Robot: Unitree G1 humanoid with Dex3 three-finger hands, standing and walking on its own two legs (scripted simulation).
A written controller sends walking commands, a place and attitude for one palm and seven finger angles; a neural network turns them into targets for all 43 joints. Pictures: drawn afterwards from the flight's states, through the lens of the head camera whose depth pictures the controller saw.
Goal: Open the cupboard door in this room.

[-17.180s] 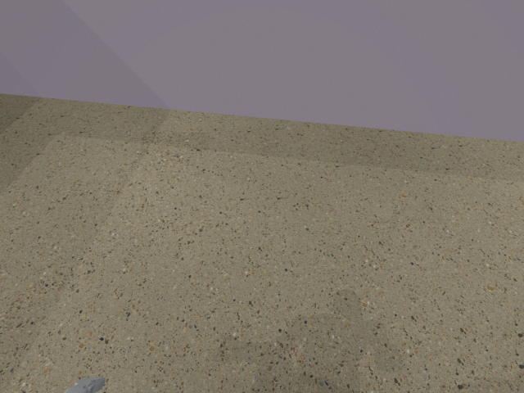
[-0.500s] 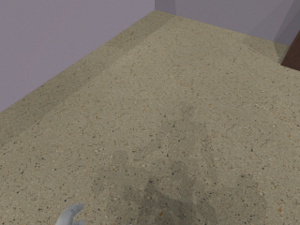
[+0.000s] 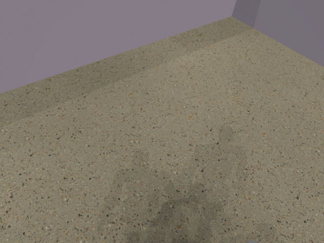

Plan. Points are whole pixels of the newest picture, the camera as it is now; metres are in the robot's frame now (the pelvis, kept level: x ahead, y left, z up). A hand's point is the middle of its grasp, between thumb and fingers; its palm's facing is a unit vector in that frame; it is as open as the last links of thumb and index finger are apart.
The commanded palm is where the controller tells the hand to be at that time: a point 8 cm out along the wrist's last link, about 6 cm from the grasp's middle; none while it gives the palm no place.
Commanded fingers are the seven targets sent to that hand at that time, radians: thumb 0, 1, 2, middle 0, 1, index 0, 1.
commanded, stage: turn or walk to find it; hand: left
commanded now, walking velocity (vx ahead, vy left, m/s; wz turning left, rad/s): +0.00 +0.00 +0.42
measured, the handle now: out of the picture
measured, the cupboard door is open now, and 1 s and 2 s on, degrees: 0 0 0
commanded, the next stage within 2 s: none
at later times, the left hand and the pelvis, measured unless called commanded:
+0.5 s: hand out of the picture +0.07 +0.20 -0.14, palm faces +0.17 -0.95 -0.28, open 7.4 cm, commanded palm none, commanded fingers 0.00 0.90 0.90 -0.20 -0.30 -0.20 -0.30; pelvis -0.02 -0.02 +0.00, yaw +10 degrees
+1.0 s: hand out of the picture -0.13 +0.21 -0.18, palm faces +0.44 -0.86 -0.26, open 7.4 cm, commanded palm none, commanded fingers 0.00 0.90 0.90 -0.20 -0.30 -0.20 -0.30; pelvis -0.05 +0.00 +0.00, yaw +23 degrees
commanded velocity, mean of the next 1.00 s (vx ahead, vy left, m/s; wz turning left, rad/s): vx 0.00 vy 0.00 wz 0.42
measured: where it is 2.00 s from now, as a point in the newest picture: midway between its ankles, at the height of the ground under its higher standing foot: outside the picture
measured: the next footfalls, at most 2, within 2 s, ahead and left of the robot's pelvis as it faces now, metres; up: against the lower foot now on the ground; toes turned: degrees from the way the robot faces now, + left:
right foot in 0.48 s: +0.03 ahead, -0.12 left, +0.00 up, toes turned +7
left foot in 0.94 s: -0.07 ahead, +0.12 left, +0.00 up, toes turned +27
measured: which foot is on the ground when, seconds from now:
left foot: down 0.00-0.48, up 0.50-0.92, down 0.94-1.00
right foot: down 0.00-0.00, up 0.02-0.46, down 0.48-0.94, up 0.96-1.00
